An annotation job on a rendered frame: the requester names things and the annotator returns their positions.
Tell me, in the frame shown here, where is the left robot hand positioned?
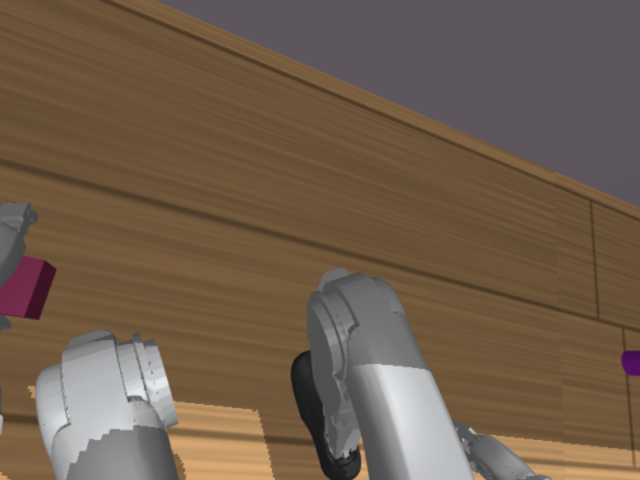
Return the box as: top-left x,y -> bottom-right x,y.
0,202 -> 38,330

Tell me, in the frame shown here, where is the right robot foot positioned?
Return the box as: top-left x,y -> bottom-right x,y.
291,350 -> 361,480

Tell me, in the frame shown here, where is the right robot hand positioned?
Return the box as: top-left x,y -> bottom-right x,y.
453,421 -> 537,480

